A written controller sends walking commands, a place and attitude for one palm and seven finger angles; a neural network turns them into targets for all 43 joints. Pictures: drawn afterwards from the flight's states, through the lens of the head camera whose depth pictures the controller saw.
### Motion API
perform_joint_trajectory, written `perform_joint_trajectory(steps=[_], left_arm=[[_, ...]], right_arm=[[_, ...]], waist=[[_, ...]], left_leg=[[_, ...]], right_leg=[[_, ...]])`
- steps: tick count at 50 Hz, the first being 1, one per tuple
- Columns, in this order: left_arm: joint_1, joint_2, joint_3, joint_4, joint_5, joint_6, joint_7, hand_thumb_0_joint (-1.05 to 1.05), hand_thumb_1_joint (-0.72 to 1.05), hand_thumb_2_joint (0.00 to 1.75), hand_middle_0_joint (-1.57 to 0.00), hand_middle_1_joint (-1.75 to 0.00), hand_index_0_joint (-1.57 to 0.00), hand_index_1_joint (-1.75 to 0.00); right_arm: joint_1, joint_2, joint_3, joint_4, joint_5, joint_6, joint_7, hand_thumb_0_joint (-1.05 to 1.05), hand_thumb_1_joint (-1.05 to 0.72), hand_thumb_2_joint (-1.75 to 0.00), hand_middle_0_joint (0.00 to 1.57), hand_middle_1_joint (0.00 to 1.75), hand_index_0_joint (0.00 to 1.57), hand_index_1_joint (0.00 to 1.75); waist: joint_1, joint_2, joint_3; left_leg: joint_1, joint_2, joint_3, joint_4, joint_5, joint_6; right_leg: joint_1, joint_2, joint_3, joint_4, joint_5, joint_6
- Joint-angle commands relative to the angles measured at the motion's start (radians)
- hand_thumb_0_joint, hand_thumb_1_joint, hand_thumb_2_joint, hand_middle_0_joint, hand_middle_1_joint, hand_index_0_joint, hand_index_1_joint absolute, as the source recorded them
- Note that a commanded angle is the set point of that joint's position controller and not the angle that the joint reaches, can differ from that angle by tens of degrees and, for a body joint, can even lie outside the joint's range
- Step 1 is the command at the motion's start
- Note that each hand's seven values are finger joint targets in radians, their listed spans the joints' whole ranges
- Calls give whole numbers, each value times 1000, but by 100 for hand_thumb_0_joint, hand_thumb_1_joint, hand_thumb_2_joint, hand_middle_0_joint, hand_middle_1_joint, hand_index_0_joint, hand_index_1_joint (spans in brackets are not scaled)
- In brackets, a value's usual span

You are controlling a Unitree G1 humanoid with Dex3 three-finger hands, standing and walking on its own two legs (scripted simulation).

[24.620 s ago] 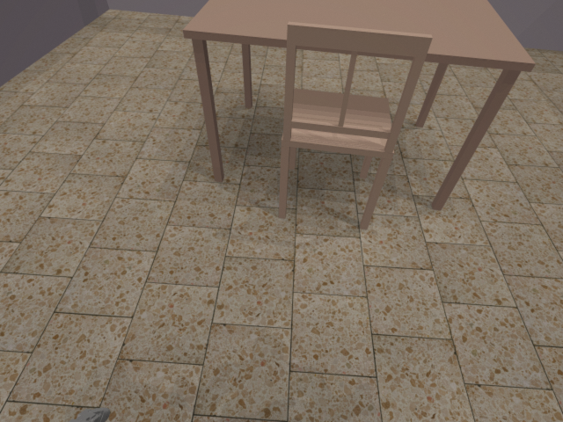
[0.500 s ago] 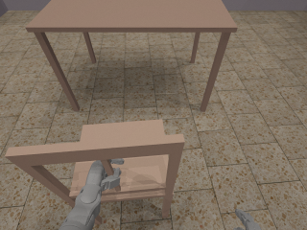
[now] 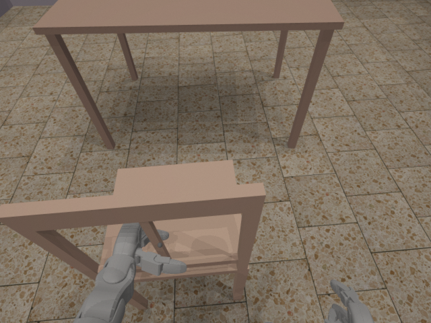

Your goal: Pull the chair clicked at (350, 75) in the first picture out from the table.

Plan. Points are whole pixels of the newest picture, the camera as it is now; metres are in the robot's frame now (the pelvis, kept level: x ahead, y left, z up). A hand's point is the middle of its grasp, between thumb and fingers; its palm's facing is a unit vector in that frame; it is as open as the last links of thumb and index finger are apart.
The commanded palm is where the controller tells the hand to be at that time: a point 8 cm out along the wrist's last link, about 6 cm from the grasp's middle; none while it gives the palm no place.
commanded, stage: open the thumb and straighten the fingers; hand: left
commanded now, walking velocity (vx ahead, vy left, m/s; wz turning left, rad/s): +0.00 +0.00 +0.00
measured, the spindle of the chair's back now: (158, 243) +0.29 +0.13 -0.07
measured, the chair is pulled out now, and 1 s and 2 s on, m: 0.66 0.66 0.66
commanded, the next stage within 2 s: draw the fingers out of the gap in 0.32 s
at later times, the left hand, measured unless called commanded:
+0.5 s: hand (159, 252) +0.26 +0.12 -0.05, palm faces -0.03 -0.99 -0.15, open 17.4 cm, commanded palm +0.23 +0.17 -0.02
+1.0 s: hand (148, 302) +0.17 +0.13 -0.04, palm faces -0.01 -0.99 -0.15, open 17.5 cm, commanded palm +0.15 +0.18 -0.02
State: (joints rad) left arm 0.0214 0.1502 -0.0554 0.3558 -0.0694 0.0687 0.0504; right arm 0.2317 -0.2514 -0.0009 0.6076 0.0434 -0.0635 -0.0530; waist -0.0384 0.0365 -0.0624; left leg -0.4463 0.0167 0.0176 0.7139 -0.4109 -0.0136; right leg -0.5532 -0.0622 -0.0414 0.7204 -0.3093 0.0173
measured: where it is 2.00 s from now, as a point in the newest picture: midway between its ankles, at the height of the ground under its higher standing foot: outside the picture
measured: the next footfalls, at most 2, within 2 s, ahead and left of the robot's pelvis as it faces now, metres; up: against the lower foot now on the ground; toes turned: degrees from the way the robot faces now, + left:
none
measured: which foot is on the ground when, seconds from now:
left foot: down 0.00-1.00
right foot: down 0.00-1.00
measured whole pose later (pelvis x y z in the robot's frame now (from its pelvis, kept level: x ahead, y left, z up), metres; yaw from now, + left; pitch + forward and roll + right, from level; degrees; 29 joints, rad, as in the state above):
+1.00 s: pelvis +0.01 +0.00 -0.03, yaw +3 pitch +12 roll -1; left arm 0.58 0.18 -0.14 -0.24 -0.02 0.18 0.05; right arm 0.24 -0.22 0.02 0.46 0.03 -0.11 -0.10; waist -0.02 0.04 -0.14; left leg -0.62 0.01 -0.04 0.96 -0.55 -0.02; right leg -0.69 -0.08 -0.09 0.94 -0.44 0.02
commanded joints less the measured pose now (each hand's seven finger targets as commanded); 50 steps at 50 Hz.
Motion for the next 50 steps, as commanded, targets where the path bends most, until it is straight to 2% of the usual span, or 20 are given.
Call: perform_joint_trajectory(steps=[1, 4, 5, 9, 10, 14, 18, 20, 21, 22, 24, 26, 29, 32, 34, 36, 41, 43, 47, 50], left_arm=[[-181, 56, 15, -247, 3, -28, 1, 0, -55, 20, -20, -58, -20, -58], [-152, 80, 37, -271, 8, -10, 4, 0, -55, 20, -13, -36, -13, -36], [-121, 121, 79, -258, 13, -4, 6, 0, -55, 20, -10, -29, -10, -29], [-60, 82, 37, -317, 15, 16, -3, 0, -55, 20, 0, 0, 0, 0], [-74, 83, 31, -336, 16, 20, -3, 0, -55, 20, 0, 0, 0, 0], [-73, 73, 8, -392, 15, 34, -3, 0, -55, 20, 0, 0, 0, 0], [-54, 72, -2, -426, 25, 44, 5, 0, -55, 20, 0, 0, 0, 0], [-58, 93, 19, -426, 21, 53, 12, 0, -55, 20, 0, 0, 0, 0], [82, 110, 61, -369, 21, 59, 9, 0, -55, 20, 0, 0, 0, 0], [121, 86, 32, -401, 21, 60, 4, 0, -55, 20, 0, 0, 0, 0], [194, 100, 34, -474, 24, 58, -2, 0, -55, 20, 0, 0, 0, 0], [268, 84, 6, -549, 29, 55, 3, 0, -55, 20, 0, 0, 0, 0], [309, 86, -10, -611, 38, 59, 15, 0, -55, 20, 0, 0, 0, 0], [322, 71, -43, -683, 45, 49, 24, 0, -55, 20, 0, 0, 0, 0], [344, 87, -36, -709, 48, 46, 28, 0, -55, 20, 0, 0, 0, 0], [401, 94, -28, -737, 48, 38, 29, 0, -55, 20, 0, 0, 0, 0], [495, 97, -25, -746, 53, 44, 13, 0, -55, 20, 0, 0, 0, 0], [517, 74, -61, -769, 56, 50, 7, 0, -55, 20, 0, 0, 0, 0], [581, 80, -56, -798, 55, 59, 6, 0, -55, 20, 0, 0, 0, 0], [625, 81, -61, -831, 60, 56, 7, 0, -55, 20, 0, 0, 0, 0]], right_arm=[[-45, -130, -43, -147, -3, -64, -19, 0, -90, -90, 20, 30, 20, 30], [-39, -134, -45, -153, -7, -66, -24, 0, -90, -90, 20, 30, 20, 30], [-35, -135, -43, -155, -7, -63, -26, 0, -90, -90, 20, 30, 20, 30], [-39, -130, -40, -179, -9, -64, -25, 0, -90, -90, 20, 30, 20, 30], [-37, -130, -38, -180, -8, -63, -27, 0, -90, -90, 20, 30, 20, 30], [-32, -129, -38, -186, -9, -71, -32, 0, -90, -90, 20, 30, 20, 30], [-30, -128, -34, -192, -11, -74, -36, 0, -90, -90, 20, 30, 20, 30], [-24, -129, -35, -188, -11, -75, -39, 0, -90, -90, 20, 30, 20, 30], [-23, -128, -37, -194, -14, -72, -38, 0, -90, -90, 20, 30, 20, 30], [-27, -125, -33, -209, -13, -69, -33, 0, -90, -90, 20, 30, 20, 30], [-35, -123, -37, -232, -10, -70, -31, 0, -90, -90, 20, 30, 20, 30], [-38, -114, -36, -251, -9, -72, -29, 0, -90, -90, 20, 30, 20, 30], [-37, -115, -36, -261, -10, -76, -35, 0, -90, -90, 20, 30, 20, 30], [-24, -114, -34, -269, -13, -89, -42, 0, -90, -90, 20, 30, 20, 30], [-23, -113, -32, -269, -15, -96, -48, 0, -90, -90, 20, 30, 20, 30], [-23, -108, -34, -272, -15, -102, -52, 0, -90, -90, 20, 30, 20, 30], [-41, -99, -33, -278, -13, -99, -60, 0, -90, -90, 20, 30, 20, 30], [-47, -97, -28, -292, -11, -100, -59, 0, -90, -90, 20, 30, 20, 30], [-56, -92, -30, -305, -11, -99, -62, 0, -90, -90, 20, 30, 20, 30], [-55, -86, -32, -315, -12, -102, -64, 0, -90, -90, 20, 30, 20, 30]], waist=[[-14, -65, -242], [-5, -76, -256], [3, -76, -252], [1, -69, -261], [-10, -79, -250], [-19, -59, -259], [-19, -53, -265], [-20, -61, -264], [7, -74, -258], [8, -87, -266], [21, -44, -283], [15, -46, -279], [-1, -52, -238], [-17, -62, -238], [-15, -38, -228], [-9, -53, -260], [-4, -57, -229], [-6, -31, -213], [-2, -58, -209], [5, -43, -212]], left_leg=[[3, 3, 0, -69, 249, 19], [0, 4, -6, -50, 284, 18], [-15, 2, -4, -46, 282, 17], [-29, 0, -2, -24, 309, 18], [-28, 1, -5, -18, 307, 19], [-23, 0, -10, 2, 310, 22], [-25, -1, -16, 13, 316, 20], [-30, -3, -16, 21, 314, 21], [-60, -5, -10, 24, 310, 17], [-69, -7, -8, 26, 315, 18], [-69, -6, -4, 31, 334, 17], [-66, -3, -5, 40, 343, 17], [-86, -2, -14, 55, 321, 19], [-88, -7, -23, 74, 294, 22], [-99, -11, -26, 83, 285, 22], [-97, -14, -27, 94, 286, 24], [-132, -17, -30, 105, 256, 24], [-136, -17, -35, 103, 241, 24], [-160, -18, -39, 109, 207, 25], [-161, -19, -38, 116, 209, 26]], right_leg=[[182, 9, -25, -47, 221, -21], [187, 9, -29, -29, 253, -25], [187, 7, -29, -21, 254, -24], [196, 4, -31, -6, 295, -27], [180, 4, -33, -3, 293, -24], [162, 4, -36, 4, 289, -23], [147, 2, -43, 22, 285, -22], [150, 2, -40, 21, 293, -22], [165, 2, -41, 31, 295, -24], [177, -1, -40, 34, 317, -25], [193, -4, -37, 42, 333, -31], [179, -5, -40, 50, 335, -29], [136, 0, -45, 54, 303, -28], [96, 2, -49, 67, 262, -21], [86, 2, -49, 71, 248, -26], [94, 1, -47, 80, 250, -24], [76, 2, -49, 90, 216, -25], [53, 1, -53, 91, 180, -24], [48, 3, -56, 92, 144, -23], [43, 3, -54, 99, 141, -25]])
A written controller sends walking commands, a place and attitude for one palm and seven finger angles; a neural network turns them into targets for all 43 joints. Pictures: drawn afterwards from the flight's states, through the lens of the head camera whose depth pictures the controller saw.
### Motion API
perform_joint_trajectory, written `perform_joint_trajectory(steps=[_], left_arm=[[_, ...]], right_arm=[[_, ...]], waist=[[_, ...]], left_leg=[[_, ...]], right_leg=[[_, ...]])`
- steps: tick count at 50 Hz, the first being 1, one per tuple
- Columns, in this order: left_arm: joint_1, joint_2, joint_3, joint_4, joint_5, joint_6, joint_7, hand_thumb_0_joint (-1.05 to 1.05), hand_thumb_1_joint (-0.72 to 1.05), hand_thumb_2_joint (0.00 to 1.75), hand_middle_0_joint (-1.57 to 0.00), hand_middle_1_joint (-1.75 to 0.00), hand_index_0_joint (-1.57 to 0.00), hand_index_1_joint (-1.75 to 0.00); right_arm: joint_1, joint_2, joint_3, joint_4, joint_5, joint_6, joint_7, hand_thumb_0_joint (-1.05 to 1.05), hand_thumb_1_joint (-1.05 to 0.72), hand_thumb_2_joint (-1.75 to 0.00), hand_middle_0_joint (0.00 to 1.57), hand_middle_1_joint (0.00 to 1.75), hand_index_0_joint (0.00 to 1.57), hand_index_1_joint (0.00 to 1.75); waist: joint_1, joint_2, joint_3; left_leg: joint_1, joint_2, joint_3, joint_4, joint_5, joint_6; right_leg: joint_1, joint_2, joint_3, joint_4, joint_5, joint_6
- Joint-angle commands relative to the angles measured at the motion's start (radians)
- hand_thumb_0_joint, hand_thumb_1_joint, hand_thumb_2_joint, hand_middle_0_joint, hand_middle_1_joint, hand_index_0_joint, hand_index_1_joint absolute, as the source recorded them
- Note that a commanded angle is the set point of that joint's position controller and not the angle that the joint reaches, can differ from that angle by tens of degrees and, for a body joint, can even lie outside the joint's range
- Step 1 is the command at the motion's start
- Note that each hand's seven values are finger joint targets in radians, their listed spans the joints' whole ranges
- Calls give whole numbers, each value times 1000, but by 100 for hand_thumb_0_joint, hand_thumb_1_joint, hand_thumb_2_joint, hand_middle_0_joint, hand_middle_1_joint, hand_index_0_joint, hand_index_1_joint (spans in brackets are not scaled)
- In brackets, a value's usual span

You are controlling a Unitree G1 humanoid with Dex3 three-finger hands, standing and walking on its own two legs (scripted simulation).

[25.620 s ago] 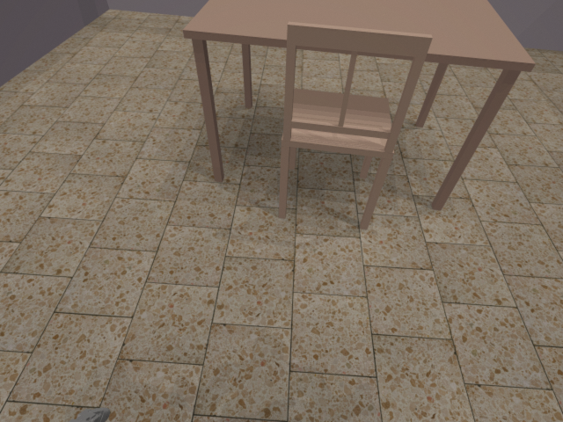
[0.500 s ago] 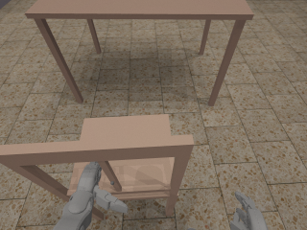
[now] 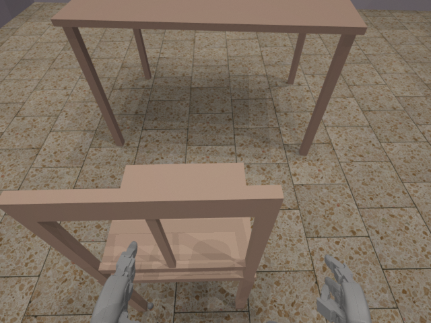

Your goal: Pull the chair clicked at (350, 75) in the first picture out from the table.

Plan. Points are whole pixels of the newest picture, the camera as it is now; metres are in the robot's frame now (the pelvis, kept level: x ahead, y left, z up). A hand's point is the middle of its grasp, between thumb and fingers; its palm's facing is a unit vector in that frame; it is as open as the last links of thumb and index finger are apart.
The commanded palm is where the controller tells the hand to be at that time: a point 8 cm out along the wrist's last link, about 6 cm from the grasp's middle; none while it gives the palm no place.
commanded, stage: draw the fingers out of the gap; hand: left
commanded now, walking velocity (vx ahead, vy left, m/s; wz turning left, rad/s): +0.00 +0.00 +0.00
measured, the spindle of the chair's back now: (163, 243) +0.28 +0.12 -0.04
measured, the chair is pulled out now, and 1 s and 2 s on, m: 0.66 0.66 0.66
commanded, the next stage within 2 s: draw the hand back to the body in 0.18 s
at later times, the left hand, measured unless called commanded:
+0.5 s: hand (126, 316) +0.14 +0.14 +0.05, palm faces +0.06 -1.00 -0.01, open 17.5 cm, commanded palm +0.10 +0.20 +0.05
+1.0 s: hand (64, 294) +0.16 +0.20 +0.11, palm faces +0.22 -0.90 -0.37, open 16.1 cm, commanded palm +0.12 +0.25 +0.14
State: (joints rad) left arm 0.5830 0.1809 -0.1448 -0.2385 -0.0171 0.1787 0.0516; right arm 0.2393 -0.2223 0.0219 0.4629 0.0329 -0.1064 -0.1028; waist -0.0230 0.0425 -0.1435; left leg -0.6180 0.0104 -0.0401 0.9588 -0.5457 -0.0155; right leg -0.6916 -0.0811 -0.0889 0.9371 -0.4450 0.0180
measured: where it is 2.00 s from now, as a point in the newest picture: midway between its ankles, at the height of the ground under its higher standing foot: outside the picture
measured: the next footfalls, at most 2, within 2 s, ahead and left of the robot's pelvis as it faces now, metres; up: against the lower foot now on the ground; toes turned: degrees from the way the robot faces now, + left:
none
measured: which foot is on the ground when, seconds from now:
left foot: down 0.00-1.00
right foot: down 0.00-1.00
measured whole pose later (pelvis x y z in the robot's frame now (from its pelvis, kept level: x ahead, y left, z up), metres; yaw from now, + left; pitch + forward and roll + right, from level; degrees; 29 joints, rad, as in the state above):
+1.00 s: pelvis +0.00 +0.00 +0.02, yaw +0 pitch +4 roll -2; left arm 0.73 0.31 0.10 -0.49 -0.06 0.00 0.13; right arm 0.25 -0.20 0.00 0.54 0.05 -0.11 -0.13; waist 0.04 0.07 -0.09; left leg -0.41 0.03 -0.04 0.82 -0.49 -0.02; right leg -0.47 -0.06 -0.10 0.78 -0.39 0.02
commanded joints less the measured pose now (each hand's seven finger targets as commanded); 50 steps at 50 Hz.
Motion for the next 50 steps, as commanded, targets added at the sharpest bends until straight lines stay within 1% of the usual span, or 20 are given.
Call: perform_joint_trajectory(steps=[1, 11, 15, 16, 19, 20, 22, 24, 26, 27, 29, 32, 34, 40, 41, 42, 43, 45, 49, 50], left_arm=[[97, 55, 40, -237, 8, -56, 6, 0, -55, 20, 0, 0, 0, 0], [245, 53, 18, -311, 17, -97, -8, 0, -55, 20, 0, 0, 0, 0], [305, 51, 10, -350, 23, -112, -12, 0, -55, 20, 0, 0, 0, 0], [222, -36, 16, -458, -101, -223, -22, 0, -55, 20, 0, 0, 0, 0], [228, 59, 106, -450, -117, -357, -29, 0, -55, 20, 0, 0, 0, 0], [230, 43, 95, -454, -122, -394, -36, 0, -55, 20, 0, 0, 0, 0], [241, 20, 82, -424, -126, -465, -59, 0, -55, 20, 0, 0, 0, 0], [231, 49, 113, -391, -124, -540, -90, 0, -55, 20, 0, 0, 0, 0], [235, 62, 126, -369, -131, -599, -133, 0, -55, 20, 0, 0, 0, 0], [270, 68, 136, -365, -137, -590, -150, 0, -55, 20, 0, 0, 0, 0], [313, 91, 184, -370, -152, -530, -161, 0, -55, 20, 0, 0, 0, 0], [240, 111, 230, -467, -197, -466, -152, 0, -55, 20, 0, 0, 0, 0], [222, 150, 291, -483, -217, -458, -137, 0, -55, 20, 0, 0, 0, 0], [148, 151, 309, -436, -247, -467, -181, 0, -37, 29, -2, -4, -2, -4], [229, 332, 396, -424, -79, -357, -32, 0, -33, 31, -3, -5, -3, -5], [244, 216, 322, -489, -64, -309, 17, 0, -30, 32, -4, -5, -4, -5], [235, 183, 291, -459, -48, -274, 47, 0, -26, 34, -4, -6, -4, -6], [190, 207, 309, -462, -36, -239, 85, 0, -19, 37, -5, -8, -5, -8], [109, 276, 374, -473, -24, -217, 128, 0, -4, 44, -7, -10, -7, -10], [103, 268, 376, -459, -22, -217, 131, 0, -1, 46, -7, -11, -7, -11]], right_arm=[[-69, -112, -58, -172, 0, -57, -14, 0, -90, -90, 20, 30, 20, 30], [-75, -101, -68, -199, 8, -58, -19, 0, -90, -90, 20, 30, 20, 30], [-72, -99, -74, -213, 10, -61, -20, 0, -90, -90, 20, 30, 20, 30], [-70, -94, -68, -204, 13, -84, -18, 0, -90, -90, 20, 30, 20, 30], [-60, -100, -79, -163, 13, -112, -12, 0, -90, -90, 20, 30, 20, 30], [-57, -97, -79, -158, 15, -117, -5, 0, -90, -90, 20, 30, 20, 30], [-72, -88, -83, -145, 20, -120, 13, 0, -90, -90, 20, 30, 20, 30], [-91, -85, -96, -128, 21, -115, 29, 0, -90, -90, 20, 30, 20, 30], [-108, -82, -102, -128, 23, -108, 45, 0, -90, -90, 20, 30, 20, 30], [-121, -83, -102, -142, 27, -99, 49, 0, -90, -90, 20, 30, 20, 30], [-139, -81, -103, -163, 38, -79, 46, 0, -90, -90, 20, 30, 20, 30], [-137, -76, -91, -176, 44, -64, 22, 0, -90, -90, 20, 30, 20, 30], [-132, -74, -90, -163, 44, -67, 6, 0, -90, -90, 20, 30, 20, 30], [-115, -86, -74, -108, 50, -124, -6, 0, -90, -90, 20, 30, 20, 30], [-87, -78, -79, -113, 24, -89, -26, 0, -90, -90, 20, 30, 20, 30], [-79, -66, -62, -134, 19, -82, -28, 0, -90, -90, 20, 30, 20, 30], [-88, -65, -60, -117, 17, -71, -30, 0, -90, -90, 20, 30, 20, 30], [-101, -74, -57, -103, 13, -56, -36, 0, -90, -90, 20, 30, 20, 30], [-124, -80, -45, -73, 8, -67, -42, 0, -90, -90, 20, 30, 20, 30], [-122, -78, -44, -65, 6, -71, -42, 0, -90, -90, 20, 30, 20, 30]], waist=[[-5, -59, -131], [-5, -35, -89], [1, -36, -114], [-8, -78, -85], [14, -6, -115], [12, -2, -133], [17, 6, -104], [22, -35, -104], [26, -33, -116], [37, -5, -126], [52, -3, -152], [37, -28, -138], [38, -59, -138], [14, -28, -88], [98, 32, -133], [65, 37, -81], [59, 38, -34], [57, -1, -11], [65, 14, 23], [63, 18, 36]], left_leg=[[2, -12, 18, -128, 340, 26], [-45, -14, 17, -102, 282, 29], [-49, -14, 13, -92, 292, 29], [-71, -25, 7, -62, 294, 21], [-78, -23, 4, -47, 296, 15], [-64, -24, 3, -43, 307, 12], [-87, -19, 2, -33, 299, 7], [-132, -10, 2, -10, 288, 8], [-145, -8, 7, 3, 265, 8], [-133, -8, 10, -15, 252, 9], [-111, -7, 14, -45, 240, 14], [-89, -8, 11, -75, 220, 20], [-78, -7, 6, -80, 231, 23], [5, -3, 0, -129, 253, 22], [51, 39, 6, -196, 283, 12], [64, 30, 8, -219, 297, 9], [80, 36, 9, -233, 308, 8], [121, 40, 6, -261, 324, 11], [197, 37, 3, -337, 355, 11], [225, 38, 9, -352, 362, 12]], right_leg=[[184, 23, -9, -113, 273, -28], [116, 30, -5, -99, 193, -29], [108, 32, -9, -80, 190, -31], [69, 42, -31, -65, 209, -30], [59, 44, -22, -35, 180, -37], [52, 43, -23, -25, 181, -37], [22, 45, -23, -7, 163, -37], [12, 45, -15, 12, 161, -39], [13, 40, -3, 24, 148, -38], [34, 39, 0, 13, 133, -39], [91, 37, 3, -14, 125, -37], [127, 36, 0, -57, 116, -30], [155, 39, 7, -85, 131, -29], [172, 37, -1, -152, 147, -23], [292, 7, 37, -186, 171, -53], [309, 3, 15, -202, 201, -50], [312, 3, 6, -213, 211, -49], [345, 8, 3, -250, 234, -47], [434, 6, 3, -327, 277, -50], [440, 5, 4, -342, 285, -47]])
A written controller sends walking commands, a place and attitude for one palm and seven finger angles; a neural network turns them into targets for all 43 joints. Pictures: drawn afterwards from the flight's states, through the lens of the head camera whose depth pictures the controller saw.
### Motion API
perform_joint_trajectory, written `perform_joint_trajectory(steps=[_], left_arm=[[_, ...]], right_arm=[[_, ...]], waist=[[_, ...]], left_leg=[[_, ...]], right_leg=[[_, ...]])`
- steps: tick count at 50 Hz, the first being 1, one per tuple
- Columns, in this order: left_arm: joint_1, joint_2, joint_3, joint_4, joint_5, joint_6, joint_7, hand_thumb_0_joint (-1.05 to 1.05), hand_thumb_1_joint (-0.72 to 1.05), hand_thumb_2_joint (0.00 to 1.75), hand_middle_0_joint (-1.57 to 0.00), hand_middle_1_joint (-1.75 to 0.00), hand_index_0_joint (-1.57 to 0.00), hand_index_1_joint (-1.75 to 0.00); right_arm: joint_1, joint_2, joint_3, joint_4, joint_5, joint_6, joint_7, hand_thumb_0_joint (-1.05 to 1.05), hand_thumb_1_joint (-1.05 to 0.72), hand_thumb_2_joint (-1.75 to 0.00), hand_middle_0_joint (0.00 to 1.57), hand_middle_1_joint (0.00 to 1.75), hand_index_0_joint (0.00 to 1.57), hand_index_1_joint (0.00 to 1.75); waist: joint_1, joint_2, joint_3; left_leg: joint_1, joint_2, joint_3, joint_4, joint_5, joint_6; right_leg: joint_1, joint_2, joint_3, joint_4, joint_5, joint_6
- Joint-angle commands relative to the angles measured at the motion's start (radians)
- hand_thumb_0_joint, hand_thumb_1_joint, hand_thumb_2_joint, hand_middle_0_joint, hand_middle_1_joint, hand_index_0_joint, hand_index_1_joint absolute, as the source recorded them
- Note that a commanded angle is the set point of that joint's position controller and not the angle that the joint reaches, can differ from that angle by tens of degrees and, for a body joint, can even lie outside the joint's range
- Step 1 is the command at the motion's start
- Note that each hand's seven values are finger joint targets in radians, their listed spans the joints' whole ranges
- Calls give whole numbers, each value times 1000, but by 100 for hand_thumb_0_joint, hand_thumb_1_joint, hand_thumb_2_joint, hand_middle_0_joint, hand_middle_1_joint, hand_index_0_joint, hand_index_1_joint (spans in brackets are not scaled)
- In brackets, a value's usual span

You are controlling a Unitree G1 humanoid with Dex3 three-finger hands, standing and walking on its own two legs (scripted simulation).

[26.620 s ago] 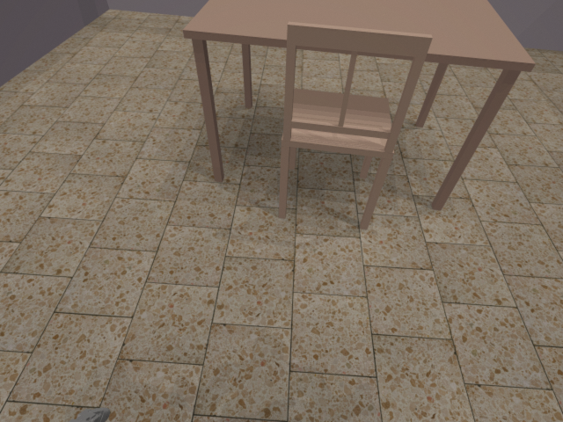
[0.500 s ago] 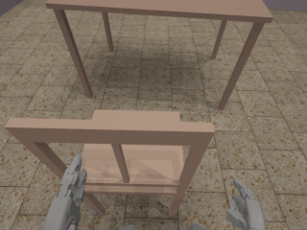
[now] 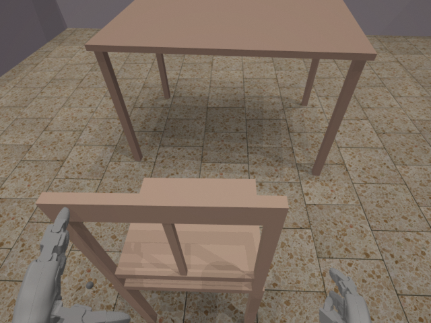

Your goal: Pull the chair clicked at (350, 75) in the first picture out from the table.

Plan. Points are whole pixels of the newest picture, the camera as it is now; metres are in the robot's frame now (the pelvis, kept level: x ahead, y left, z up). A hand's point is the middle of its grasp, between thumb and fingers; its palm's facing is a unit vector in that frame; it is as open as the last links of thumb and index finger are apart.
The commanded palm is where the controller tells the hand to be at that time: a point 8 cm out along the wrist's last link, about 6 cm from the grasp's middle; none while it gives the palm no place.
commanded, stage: draw the hand back to the body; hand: left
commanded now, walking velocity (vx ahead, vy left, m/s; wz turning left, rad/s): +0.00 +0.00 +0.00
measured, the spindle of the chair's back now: (176, 250) +0.28 +0.12 -0.06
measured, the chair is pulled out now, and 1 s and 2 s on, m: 0.66 0.66 0.66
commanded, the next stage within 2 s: step back with the hand held close in 0.88 s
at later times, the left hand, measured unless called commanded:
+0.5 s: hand (32, 218) +0.20 +0.25 +0.19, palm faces +0.48 -0.75 -0.45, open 9.4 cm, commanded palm +0.16 +0.29 +0.21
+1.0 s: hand (33, 216) +0.21 +0.26 +0.19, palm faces +0.47 -0.77 -0.44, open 7.4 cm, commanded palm +0.16 +0.29 +0.21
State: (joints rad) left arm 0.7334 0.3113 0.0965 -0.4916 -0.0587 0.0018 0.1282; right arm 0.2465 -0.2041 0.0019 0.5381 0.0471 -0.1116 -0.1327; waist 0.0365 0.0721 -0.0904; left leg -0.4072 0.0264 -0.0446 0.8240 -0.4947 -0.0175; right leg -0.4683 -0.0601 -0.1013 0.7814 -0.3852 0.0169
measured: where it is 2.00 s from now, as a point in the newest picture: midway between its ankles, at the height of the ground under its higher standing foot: outside the picture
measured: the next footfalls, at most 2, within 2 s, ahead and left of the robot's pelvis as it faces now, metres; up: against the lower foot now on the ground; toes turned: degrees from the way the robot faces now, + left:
none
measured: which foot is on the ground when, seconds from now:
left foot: down 0.00-1.00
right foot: down 0.00-1.00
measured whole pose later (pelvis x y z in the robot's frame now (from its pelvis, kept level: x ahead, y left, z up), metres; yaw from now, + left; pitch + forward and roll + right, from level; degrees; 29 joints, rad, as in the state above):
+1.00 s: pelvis +0.01 -0.01 +0.03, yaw -1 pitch -3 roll -1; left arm 0.50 0.35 0.35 -0.43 -0.06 -0.04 0.16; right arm 0.19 -0.23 -0.01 0.67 0.03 -0.12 -0.09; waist 0.06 0.09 0.02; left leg -0.07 0.04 -0.01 0.46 -0.34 -0.02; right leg -0.17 -0.04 -0.08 0.47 -0.26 0.01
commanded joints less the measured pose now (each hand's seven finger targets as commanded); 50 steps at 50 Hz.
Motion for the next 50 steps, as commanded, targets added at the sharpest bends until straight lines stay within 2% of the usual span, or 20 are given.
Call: perform_joint_trajectory(steps=[1, 5, 6, 12, 15, 17, 19, 21, 23, 25, 26, 30, 33, 34, 36, 39, 40, 46, 49, 50], left_arm=[[-63, 136, 139, -190, 20, -41, 58, 0, 3, 48, -8, -12, -8, -12], [-131, 136, 156, -171, 20, -51, 61, 0, 17, 55, -10, -15, -10, -15], [-143, 142, 166, -166, 19, -55, 63, 0, 21, 57, -10, -16, -10, -16], [-181, 183, 249, -188, 14, -73, 61, 0, 43, 67, -13, -20, -13, -20], [-262, 235, 300, -249, 17, -79, 68, 0, 54, 73, -15, -22, -15, -22], [-271, 236, 315, -241, 12, -77, 70, 0, 61, 76, -16, -24, -16, -24], [-321, 275, 359, -253, 7, -75, 74, 0, 68, 80, -17, -26, -17, -26], [-309, 239, 353, -190, 6, -75, 73, 0, 75, 83, -18, -27, -18, -27], [-317, 237, 370, -156, 3, -78, 69, 0, 83, 87, -19, -29, -19, -29], [-335, 227, 377, -113, -1, -80, 61, 0, 90, 90, -20, -30, -20, -30], [-290, 194, 364, -45, -4, -76, 55, 0, 90, 90, -20, -30, -20, -30], [-266, 179, 337, -76, -8, -84, 37, 0, 90, 90, -20, -30, -20, -30], [-267, 240, 385, -153, -5, -97, 44, 0, 90, 90, -20, -30, -20, -30], [-287, 273, 413, -180, -5, -95, 47, 0, 90, 90, -20, -30, -20, -30], [-264, 253, 402, -170, -3, -96, 53, 0, 90, 90, -20, -30, -20, -30], [-289, 277, 420, -186, -1, -96, 58, 0, 90, 90, -20, -30, -20, -30], [-288, 248, 397, -165, -1, -94, 56, 0, 90, 90, -20, -30, -20, -30], [-289, 215, 365, -118, 3, -93, 55, 0, 90, 90, -20, -30, -20, -30], [-310, 236, 374, -141, 2, -96, 53, 0, 90, 90, -20, -30, -20, -30], [-347, 208, 333, -156, 4, -100, 50, 0, 90, 90, -20, -30, -20, -30]], right_arm=[[-134, -99, -23, -131, -8, -67, -12, 0, -90, -90, 20, 30, 20, 30], [-150, -104, -17, -103, -12, -81, -4, 0, -90, -90, 20, 30, 20, 30], [-156, -105, -20, -100, -12, -83, -1, 0, -90, -90, 20, 30, 20, 30], [-169, -109, -25, -75, -20, -90, 15, 0, -90, -90, 20, 30, 20, 30], [-169, -110, -22, -64, -23, -107, 17, 0, -90, -90, 20, 30, 20, 30], [-170, -112, -23, -59, -25, -111, 19, 0, -90, -90, 20, 30, 20, 30], [-178, -119, -24, -47, -23, -115, 20, 0, -90, -90, 20, 30, 20, 30], [-173, -114, -27, -36, -24, -112, 22, 0, -90, -90, 20, 30, 20, 30], [-178, -117, -34, -32, -23, -102, 28, 0, -90, -90, 20, 30, 20, 30], [-182, -114, -31, -25, -20, -92, 35, 0, -90, -90, 20, 30, 20, 30], [-185, -115, -39, -19, -20, -79, 36, 0, -90, -90, 20, 30, 20, 30], [-200, -118, -43, -40, -15, -56, 49, 0, -90, -90, 20, 30, 20, 30], [-201, -119, -49, -48, -17, -56, 48, 0, -90, -90, 20, 30, 20, 30], [-209, -122, -48, -47, -15, -60, 45, 0, -90, -90, 20, 30, 20, 30], [-197, -110, -44, -42, -16, -67, 40, 0, -90, -90, 20, 30, 20, 30], [-192, -118, -47, -36, -16, -71, 34, 0, -90, -90, 20, 30, 20, 30], [-196, -114, -45, -33, -15, -70, 32, 0, -90, -90, 20, 30, 20, 30], [-198, -120, -46, -26, -15, -71, 32, 0, -90, -90, 20, 30, 20, 30], [-202, -128, -47, -29, -15, -72, 34, 0, -90, -90, 20, 30, 20, 30], [-200, -127, -41, -32, -18, -76, 35, 0, -90, -90, 20, 30, 20, 30]], waist=[[3, -20, 2], [5, 3, 49], [6, -20, 53], [19, -11, 11], [19, 57, -9], [18, 9, -16], [15, 46, -28], [16, 8, 18], [19, -28, 13], [20, -23, 40], [19, -68, 70], [26, -58, 50], [34, -38, -17], [30, 12, -35], [31, -4, -4], [24, -2, -21], [23, 3, 21], [21, -16, 42], [22, -5, 29], [16, -3, 40]], left_leg=[[32, 23, 9, -237, 309, 13], [92, 23, 8, -299, 319, 12], [106, 25, 8, -312, 317, 14], [187, 26, 22, -361, 425, 15], [231, 20, 30, -371, 465, 15], [254, 23, 30, -378, 500, 17], [268, 20, 32, -382, 498, 16], [273, 27, 34, -393, 524, 16], [281, 30, 44, -397, 538, 19], [267, 29, 46, -408, 520, 20], [260, 34, 46, -410, 519, 21], [249, 32, 48, -418, 513, 26], [271, 32, 47, -413, 540, 25], [278, 29, 48, -412, 523, 23], [276, 32, 46, -412, 541, 20], [281, 32, 49, -412, 523, 20], [271, 33, 51, -415, 511, 19], [267, 34, 49, -425, 467, 23], [262, 34, 46, -430, 445, 23], [261, 31, 45, -433, 443, 23]], right_leg=[[220, -15, 15, -204, 220, -46], [253, -13, 16, -257, 224, -46], [259, -12, 16, -269, 226, -44], [343, -10, 25, -301, 344, -43], [369, -12, 32, -317, 383, -45], [380, -10, 27, -319, 417, -42], [398, -10, 37, -333, 422, -43], [386, -8, 31, -333, 446, -41], [397, -9, 29, -337, 464, -35], [398, -10, 33, -355, 452, -36], [386, -7, 28, -349, 452, -34], [404, -12, 31, -358, 451, -33], [432, -14, 34, -344, 477, -34], [437, -14, 42, -347, 459, -34], [421, -10, 33, -345, 468, -38], [427, -12, 38, -355, 457, -37], [407, -10, 39, -359, 447, -38], [383, -9, 33, -366, 383, -35], [392, -9, 41, -373, 357, -37], [382, -10, 39, -371, 355, -37]])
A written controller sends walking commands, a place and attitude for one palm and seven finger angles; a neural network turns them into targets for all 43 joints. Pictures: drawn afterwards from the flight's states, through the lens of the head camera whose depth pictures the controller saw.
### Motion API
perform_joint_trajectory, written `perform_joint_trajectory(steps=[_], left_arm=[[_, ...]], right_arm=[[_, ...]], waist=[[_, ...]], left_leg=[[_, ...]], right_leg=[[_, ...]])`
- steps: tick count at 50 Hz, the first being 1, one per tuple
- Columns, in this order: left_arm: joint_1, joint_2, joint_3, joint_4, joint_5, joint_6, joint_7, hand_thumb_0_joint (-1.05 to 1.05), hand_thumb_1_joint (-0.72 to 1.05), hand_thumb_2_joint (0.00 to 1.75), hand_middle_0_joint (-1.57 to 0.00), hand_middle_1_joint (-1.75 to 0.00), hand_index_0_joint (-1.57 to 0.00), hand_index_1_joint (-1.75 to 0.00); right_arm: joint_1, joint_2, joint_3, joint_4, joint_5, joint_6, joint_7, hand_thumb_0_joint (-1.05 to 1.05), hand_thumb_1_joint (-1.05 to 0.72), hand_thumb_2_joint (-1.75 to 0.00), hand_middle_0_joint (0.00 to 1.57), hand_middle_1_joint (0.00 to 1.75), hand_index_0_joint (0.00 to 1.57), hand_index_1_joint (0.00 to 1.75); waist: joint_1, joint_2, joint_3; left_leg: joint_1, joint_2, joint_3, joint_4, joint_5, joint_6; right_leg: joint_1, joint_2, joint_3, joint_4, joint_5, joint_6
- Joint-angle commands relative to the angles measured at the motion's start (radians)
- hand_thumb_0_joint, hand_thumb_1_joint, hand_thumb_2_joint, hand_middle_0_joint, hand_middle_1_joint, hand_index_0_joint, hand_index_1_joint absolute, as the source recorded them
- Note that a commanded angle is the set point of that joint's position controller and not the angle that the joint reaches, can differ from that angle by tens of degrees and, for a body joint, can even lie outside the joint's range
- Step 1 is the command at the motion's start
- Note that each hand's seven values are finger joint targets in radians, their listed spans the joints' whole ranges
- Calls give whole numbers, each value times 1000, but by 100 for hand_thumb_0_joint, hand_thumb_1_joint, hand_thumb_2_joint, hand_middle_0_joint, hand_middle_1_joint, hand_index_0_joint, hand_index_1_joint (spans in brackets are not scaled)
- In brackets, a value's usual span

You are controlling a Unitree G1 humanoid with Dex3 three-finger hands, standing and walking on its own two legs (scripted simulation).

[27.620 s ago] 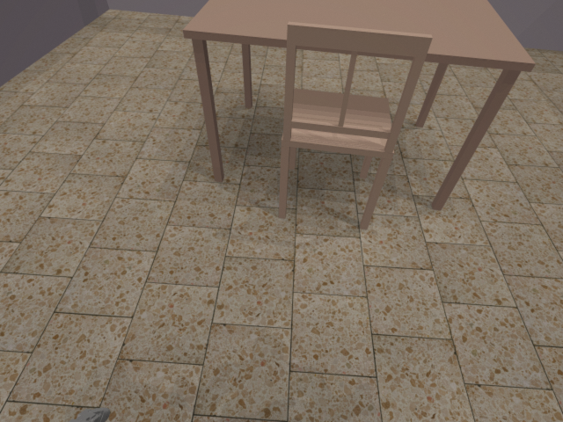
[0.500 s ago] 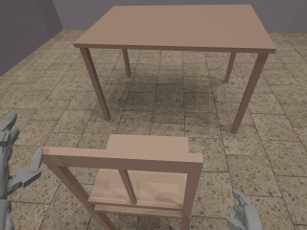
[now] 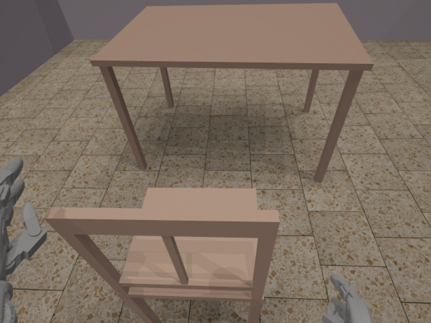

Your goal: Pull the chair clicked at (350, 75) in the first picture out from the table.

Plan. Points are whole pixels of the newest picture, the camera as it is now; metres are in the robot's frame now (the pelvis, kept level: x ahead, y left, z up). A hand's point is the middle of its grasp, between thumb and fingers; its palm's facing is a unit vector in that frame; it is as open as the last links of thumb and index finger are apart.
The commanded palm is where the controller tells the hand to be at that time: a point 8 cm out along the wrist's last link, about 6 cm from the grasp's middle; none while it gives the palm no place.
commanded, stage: step back with the hand held close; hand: left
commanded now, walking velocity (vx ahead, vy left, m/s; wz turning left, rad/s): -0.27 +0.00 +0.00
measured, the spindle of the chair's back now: (176, 260) +0.27 +0.14 -0.09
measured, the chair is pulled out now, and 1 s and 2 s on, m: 0.66 0.66 0.66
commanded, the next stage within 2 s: none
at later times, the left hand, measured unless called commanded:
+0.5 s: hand (21, 263) +0.15 +0.27 +0.15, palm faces +0.41 -0.75 -0.51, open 7.4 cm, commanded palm +0.09 +0.31 +0.18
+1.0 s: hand (2, 286) +0.11 +0.27 +0.16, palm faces +0.47 -0.73 -0.50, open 7.4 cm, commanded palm +0.05 +0.31 +0.18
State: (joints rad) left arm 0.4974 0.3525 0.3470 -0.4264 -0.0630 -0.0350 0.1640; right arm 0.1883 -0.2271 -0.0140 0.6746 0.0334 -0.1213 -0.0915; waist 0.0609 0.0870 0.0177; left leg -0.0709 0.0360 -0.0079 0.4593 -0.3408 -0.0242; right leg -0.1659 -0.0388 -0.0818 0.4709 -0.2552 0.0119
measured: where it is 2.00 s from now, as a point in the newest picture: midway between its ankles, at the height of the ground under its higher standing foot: outside the picture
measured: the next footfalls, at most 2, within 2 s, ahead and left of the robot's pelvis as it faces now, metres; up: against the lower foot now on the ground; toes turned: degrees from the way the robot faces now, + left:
right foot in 1.68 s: -0.13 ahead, -0.14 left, +0.00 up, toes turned -2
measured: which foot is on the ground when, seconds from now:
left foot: down 0.00-1.00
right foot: down 0.00-1.00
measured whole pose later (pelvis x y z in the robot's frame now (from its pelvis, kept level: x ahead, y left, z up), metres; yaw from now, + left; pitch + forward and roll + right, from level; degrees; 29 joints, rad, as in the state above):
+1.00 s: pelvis -0.09 +0.01 -0.01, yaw +0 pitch +1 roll -1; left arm 0.54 0.41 0.44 -0.55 -0.01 -0.17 0.20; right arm 0.22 -0.20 -0.02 0.61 0.01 -0.10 -0.09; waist 0.02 0.00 0.04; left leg -0.38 0.03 -0.01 0.64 -0.29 -0.01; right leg -0.43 -0.04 -0.06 0.55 -0.14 0.01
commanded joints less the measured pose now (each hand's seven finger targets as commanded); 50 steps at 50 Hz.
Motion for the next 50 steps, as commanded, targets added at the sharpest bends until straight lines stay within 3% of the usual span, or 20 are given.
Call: perform_joint_trajectory(steps=[1, 2, 3, 4, 6, 10, 13, 17, 20, 24, 27, 29, 32, 35, 38, 41, 43, 44, 47, 50], left_arm=[[-255, 323, 242, -278, -8, -117, 12, 0, 90, 90, -20, -30, -20, -30], [-167, 249, 200, -177, 1, -120, 3, 0, 90, 90, -20, -30, -20, -30], [-103, 197, 162, -150, 5, -118, -5, 0, 90, 90, -20, -30, -20, -30], [-104, 204, 163, -181, 4, -124, -8, 0, 90, 90, -20, -30, -20, -30], [-7, 180, 153, -171, 14, -124, -3, 0, 90, 90, -20, -30, -20, -30], [67, 203, 182, -227, 22, -125, 10, 0, 90, 90, -20, -30, -20, -30], [86, 234, 213, -269, 22, -129, 19, 0, 90, 90, -20, -30, -20, -30], [90, 233, 214, -288, 19, -135, 26, 0, 90, 90, -20, -30, -20, -30], [80, 219, 200, -285, 18, -134, 34, 0, 90, 90, -20, -30, -20, -30], [37, 234, 201, -281, 24, -131, 43, 0, 90, 90, -20, -30, -20, -30], [5, 222, 183, -282, 31, -136, 46, 0, 90, 90, -20, -30, -20, -30], [0, 250, 200, -294, 35, -141, 53, 0, 90, 90, -20, -30, -20, -30], [-8, 236, 197, -297, 41, -149, 55, 0, 90, 90, -20, -30, -20, -30], [15, 235, 212, -289, 45, -158, 58, 0, 90, 90, -20, -30, -20, -30], [17, 237, 215, -299, 47, -165, 57, 0, 90, 90, -20, -30, -20, -30], [21, 231, 218, -311, 52, -175, 56, 0, 90, 90, -20, -30, -20, -30], [19, 231, 224, -310, 56, -181, 55, 0, 90, 90, -20, -30, -20, -30], [20, 241, 232, -300, 54, -179, 57, 0, 90, 90, -20, -30, -20, -30], [10, 233, 222, -320, 50, -188, 53, 0, 90, 90, -20, -30, -20, -30], [23, 244, 230, -326, 45, -193, 57, 0, 90, 90, -20, -30, -20, -30]], right_arm=[[-110, -122, -38, -191, 2, -41, -7, 0, -90, -90, 20, 30, 20, 30], [-107, -106, -38, -173, -3, -27, -7, 0, -90, -90, 20, 30, 20, 30], [-111, -111, -39, -185, -7, -14, -2, 0, -90, -90, 20, 30, 20, 30], [-115, -117, -42, -195, -6, -7, -1, 0, -90, -90, 20, 30, 20, 30], [-126, -106, -39, -210, -11, 16, 2, 0, -90, -90, 20, 30, 20, 30], [-132, -95, -46, -237, -8, 44, 2, 0, -90, -90, 20, 30, 20, 30], [-130, -90, -53, -246, -6, 52, -2, 0, -90, -90, 20, 30, 20, 30], [-121, -86, -52, -241, -6, 44, -10, 0, -90, -90, 20, 30, 20, 30], [-112, -86, -49, -236, -7, 31, -16, 0, -90, -90, 20, 30, 20, 30], [-98, -93, -51, -225, -6, 18, -23, 0, -90, -90, 20, 30, 20, 30], [-74, -99, -46, -231, -14, 13, -20, 0, -90, -90, 20, 30, 20, 30], [-78, -103, -47, -223, -11, 9, -23, 0, -90, -90, 20, 30, 20, 30], [-70, -105, -38, -237, -17, 2, -20, 0, -90, -90, 20, 30, 20, 30], [-68, -107, -39, -237, -14, -10, -22, 0, -90, -90, 20, 30, 20, 30], [-60, -110, -44, -241, -15, -20, -16, 0, -90, -90, 20, 30, 20, 30], [-65, -116, -47, -237, -17, -30, -13, 0, -90, -90, 20, 30, 20, 30], [-59, -115, -52, -237, -16, -35, -11, 0, -90, -90, 20, 30, 20, 30], [-64, -113, -55, -225, -13, -35, -14, 0, -90, -90, 20, 30, 20, 30], [-50, -110, -56, -222, -21, -38, -6, 0, -90, -90, 20, 30, 20, 30], [-51, -105, -57, -202, -26, -34, -6, 0, -90, -90, 20, 30, 20, 30]], waist=[[-35, -35, 36], [-47, -86, 9], [-48, -91, -21], [-47, -51, -50], [-42, -33, -95], [-41, -44, -168], [-41, -55, -189], [-42, -10, -167], [-43, 32, -136], [-46, -10, -98], [-49, -92, -72], [-51, -68, -68], [-49, -55, -57], [-47, 5, -66], [-46, -25, -75], [-46, 32, -73], [-45, 8, -70], [-47, 16, -66], [-49, -57, -86], [-52, -81, -113]], left_leg=[[-126, 45, 8, -42, 219, 46], [-116, 40, -5, -41, 198, 42], [-102, 40, -5, -46, 221, 40], [-103, 44, -5, -59, 241, 40], [-91, 61, -7, -65, 350, 42], [-95, 85, -17, -60, 475, 42], [-127, 93, -27, -45, 498, 39], [-181, 110, -47, -61, 438, 46], [-249, 116, -51, -76, 306, 52], [-339, 88, -48, -62, 76, 53], [-351, 48, -41, -21, -65, 46], [-336, 45, -41, -17, -123, 53], [-390, 55, -59, -47, -171, 58], [-457, 82, -86, -97, -208, 73], [-472, 78, -85, -78, -165, 68], [-548, 103, -99, -108, -192, 80], [-600, 108, -106, -98, -196, 83], [-588, 103, -98, -88, -182, 82], [-533, 69, -78, -17, -141, 63], [-450, 48, -65, 26, -101, 53]], right_leg=[[-18, -77, 152, -120, 332, -39], [4, -95, 147, -116, 351, -46], [21, -95, 145, -99, 373, -45], [44, -98, 138, -85, 385, -41], [72, -92, 113, -52, 430, -34], [101, -87, 86, -4, 467, -25], [103, -87, 83, 19, 476, -23], [72, -74, 77, 41, 372, -16], [59, -68, 81, 47, 284, -12], [40, -74, 128, 5, 221, -17], [-42, -96, 177, -81, 30, -30], [-86, -102, 192, -120, -74, -34], [-82, -83, 170, -110, -162, -23], [-14, -54, 141, -54, -133, -10], [4, -50, 142, -34, -56, -10], [65, -39, 129, 30, -2, -5], [95, -36, 131, 68, 45, -6], [87, -44, 138, 61, 76, -9], [15, -73, 174, 13, 64, -27], [-52, -104, 195, -49, 41, -44]])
